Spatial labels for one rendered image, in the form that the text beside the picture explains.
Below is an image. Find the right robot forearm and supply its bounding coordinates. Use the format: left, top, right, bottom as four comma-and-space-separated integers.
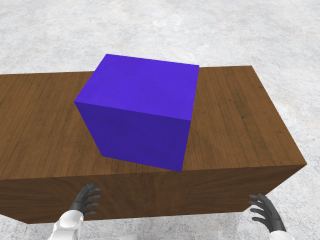
269, 230, 295, 240

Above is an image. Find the left robot forearm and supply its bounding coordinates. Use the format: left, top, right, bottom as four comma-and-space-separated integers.
47, 210, 84, 240

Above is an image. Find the robot right hand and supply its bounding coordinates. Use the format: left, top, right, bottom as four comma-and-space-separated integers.
248, 193, 287, 233

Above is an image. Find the robot left hand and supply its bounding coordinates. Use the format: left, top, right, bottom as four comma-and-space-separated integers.
69, 182, 102, 217

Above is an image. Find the carton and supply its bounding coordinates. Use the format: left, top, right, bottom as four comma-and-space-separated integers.
74, 54, 200, 172

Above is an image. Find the pedestal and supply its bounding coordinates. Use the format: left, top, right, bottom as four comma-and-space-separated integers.
0, 65, 307, 224

